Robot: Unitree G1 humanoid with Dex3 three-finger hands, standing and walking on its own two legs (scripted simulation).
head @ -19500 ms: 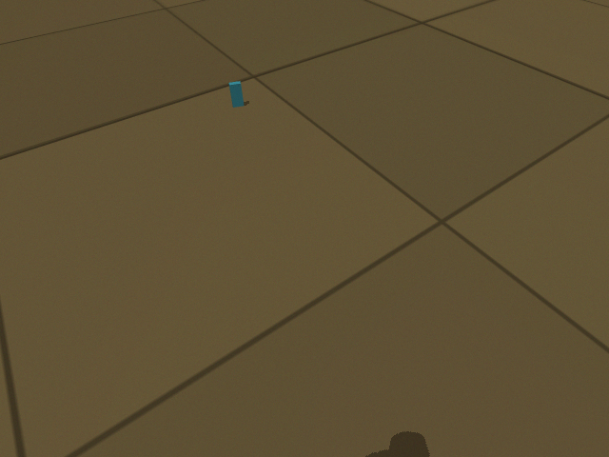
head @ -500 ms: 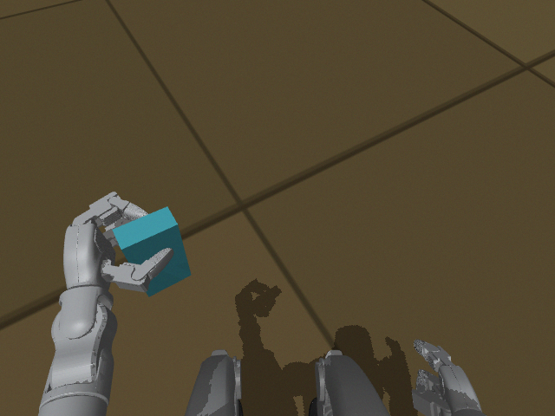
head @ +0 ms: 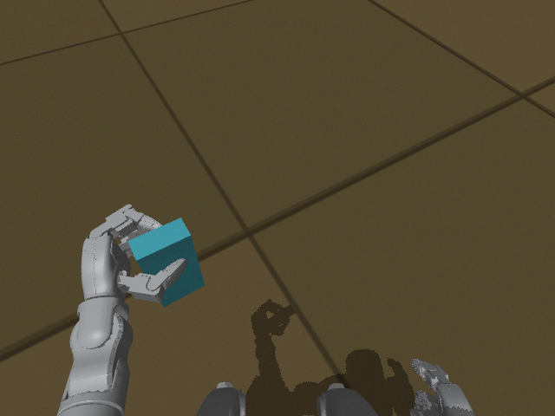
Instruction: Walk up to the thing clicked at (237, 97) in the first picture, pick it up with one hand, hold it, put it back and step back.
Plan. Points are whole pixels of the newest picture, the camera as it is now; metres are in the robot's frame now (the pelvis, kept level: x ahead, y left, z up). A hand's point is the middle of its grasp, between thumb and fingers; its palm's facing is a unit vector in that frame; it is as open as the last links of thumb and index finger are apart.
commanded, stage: lift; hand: left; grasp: from the side
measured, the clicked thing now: (171, 266) +0.34 +0.16 +0.01
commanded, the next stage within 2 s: hold in 0.32 s
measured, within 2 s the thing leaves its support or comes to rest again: neither
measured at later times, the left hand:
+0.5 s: hand (154, 241) +0.34 +0.17 +0.07, palm faces +0.15 -0.99 -0.01, open 8.1 cm
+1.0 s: hand (150, 235) +0.34 +0.17 +0.09, palm faces +0.14 -0.99 -0.01, open 8.1 cm
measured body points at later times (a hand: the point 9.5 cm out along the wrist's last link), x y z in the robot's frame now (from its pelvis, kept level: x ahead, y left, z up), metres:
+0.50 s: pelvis +0.01 -0.01 +0.02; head +0.07 +0.00 +0.47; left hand +0.33 +0.22 +0.07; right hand +0.15 -0.25 -0.09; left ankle +0.03 +0.13 -0.66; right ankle +0.02 -0.12 -0.66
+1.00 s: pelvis +0.02 +0.00 +0.03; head +0.06 +0.00 +0.48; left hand +0.33 +0.22 +0.09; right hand +0.15 -0.24 -0.07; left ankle +0.03 +0.13 -0.66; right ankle +0.02 -0.12 -0.66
